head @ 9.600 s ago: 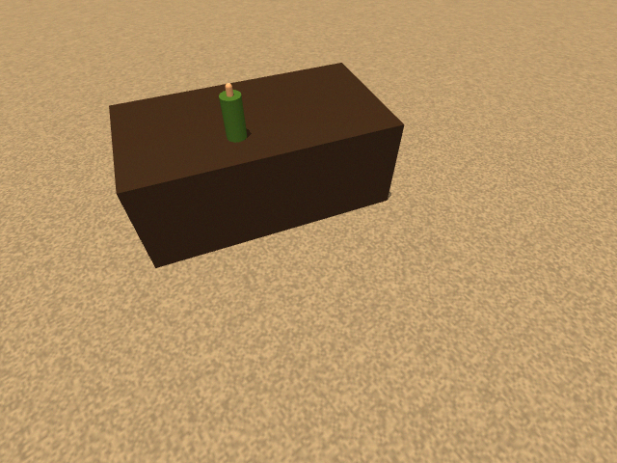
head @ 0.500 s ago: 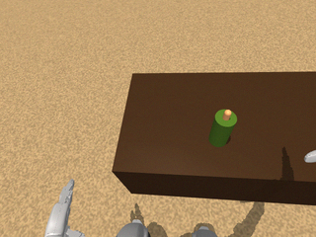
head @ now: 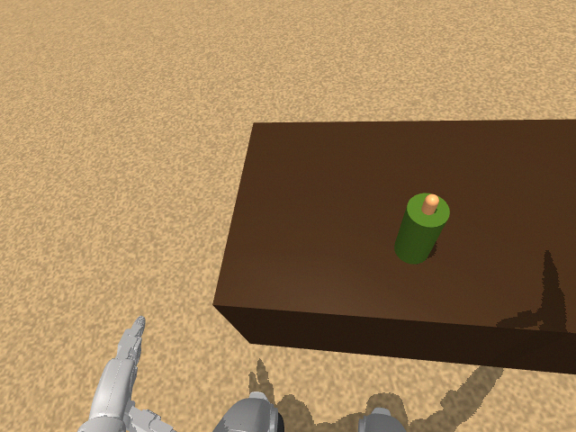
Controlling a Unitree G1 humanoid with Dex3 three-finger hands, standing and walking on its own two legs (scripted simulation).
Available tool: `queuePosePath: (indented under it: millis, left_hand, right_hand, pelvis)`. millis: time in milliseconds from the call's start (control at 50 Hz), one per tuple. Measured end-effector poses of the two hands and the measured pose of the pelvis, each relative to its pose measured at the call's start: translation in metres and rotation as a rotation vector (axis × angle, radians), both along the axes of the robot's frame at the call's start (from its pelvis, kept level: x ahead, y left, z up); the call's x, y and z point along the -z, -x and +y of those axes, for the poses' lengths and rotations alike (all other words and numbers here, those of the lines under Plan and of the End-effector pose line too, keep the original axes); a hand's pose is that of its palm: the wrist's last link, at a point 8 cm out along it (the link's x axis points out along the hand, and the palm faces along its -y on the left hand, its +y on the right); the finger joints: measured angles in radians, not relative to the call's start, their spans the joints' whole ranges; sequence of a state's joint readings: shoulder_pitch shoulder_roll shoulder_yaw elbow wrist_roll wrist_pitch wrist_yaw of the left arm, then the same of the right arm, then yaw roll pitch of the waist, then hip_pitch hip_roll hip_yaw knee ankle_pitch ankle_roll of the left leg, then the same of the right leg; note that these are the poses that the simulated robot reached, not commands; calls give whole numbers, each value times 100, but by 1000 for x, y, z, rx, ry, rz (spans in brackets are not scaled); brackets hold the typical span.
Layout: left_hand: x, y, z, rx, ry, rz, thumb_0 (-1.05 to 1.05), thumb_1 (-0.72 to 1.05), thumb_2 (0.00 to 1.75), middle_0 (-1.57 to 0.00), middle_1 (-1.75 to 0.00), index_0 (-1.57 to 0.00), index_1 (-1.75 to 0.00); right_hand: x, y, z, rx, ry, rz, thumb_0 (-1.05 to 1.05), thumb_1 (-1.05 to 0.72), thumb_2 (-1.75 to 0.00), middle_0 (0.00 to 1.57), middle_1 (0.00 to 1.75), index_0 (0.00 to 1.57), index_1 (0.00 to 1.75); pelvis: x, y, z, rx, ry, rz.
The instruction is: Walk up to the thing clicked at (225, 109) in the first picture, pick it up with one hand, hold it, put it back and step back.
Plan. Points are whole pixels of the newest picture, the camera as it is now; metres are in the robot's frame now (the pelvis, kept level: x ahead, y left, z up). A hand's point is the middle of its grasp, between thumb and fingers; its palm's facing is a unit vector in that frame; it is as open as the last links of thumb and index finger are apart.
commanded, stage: go down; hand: right
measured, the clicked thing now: (421, 226) +0.52 -0.19 -0.20
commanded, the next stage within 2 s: approach in 0.20 s
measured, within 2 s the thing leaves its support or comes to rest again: neither
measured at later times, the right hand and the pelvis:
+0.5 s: hand out of the picture +0.43 -0.37 +0.05, palm faces +0.19 +0.98 +0.00, open 17.5 cm; pelvis +0.00 +0.00 -0.02, yaw +0 degrees
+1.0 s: hand (477, 251) +0.46 -0.28 -0.17, palm faces +0.13 +0.99 +0.05, open 17.7 cm; pelvis -0.05 +0.00 -0.13, yaw +4 degrees
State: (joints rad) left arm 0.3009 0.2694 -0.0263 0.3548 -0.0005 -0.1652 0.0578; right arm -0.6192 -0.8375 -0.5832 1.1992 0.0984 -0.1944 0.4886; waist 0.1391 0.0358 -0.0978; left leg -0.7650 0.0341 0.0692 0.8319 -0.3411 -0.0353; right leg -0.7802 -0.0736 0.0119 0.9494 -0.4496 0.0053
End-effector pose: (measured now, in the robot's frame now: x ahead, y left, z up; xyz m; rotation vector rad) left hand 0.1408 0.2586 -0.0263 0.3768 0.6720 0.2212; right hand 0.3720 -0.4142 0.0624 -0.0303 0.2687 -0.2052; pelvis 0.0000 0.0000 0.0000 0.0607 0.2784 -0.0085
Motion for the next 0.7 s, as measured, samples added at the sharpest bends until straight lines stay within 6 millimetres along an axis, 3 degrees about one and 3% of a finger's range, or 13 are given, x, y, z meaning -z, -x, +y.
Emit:
queuePosePath:
  millis: [360,460,560,700]
  left_hand:
    - [3,0,-3,8,-7,14,-1,-52,5,-6,-5,-6,-5]
    - [9,-1,-7,21,-6,14,-1,-53,5,-6,-4,-6,-4]
    - [13,-5,-9,46,-23,-22,-1,-53,5,-6,-4,-5,-4]
    - [14,2,-3,72,-105,-78,-1,-54,5,-6,-4,-5,-4]
  right_hand:
    - [-10,-17,-8,0,-16,-60,-1,56,-4,4,5,5,5]
    - [-4,-22,-7,-9,-23,-95,-1,55,-4,5,5,6,5]
    - [24,-27,4,-29,-45,-150,-1,56,-4,5,5,6,5]
    - [95,-36,31,-57,-83,-187,-1,58,-3,6,5,7,5]
  pelvis:
    - [5,-3,-1,1,-8,30]
    - [12,0,-2,1,-10,52]
    - [26,6,-2,-1,-12,86]
    - [56,18,-2,-11,-22,142]
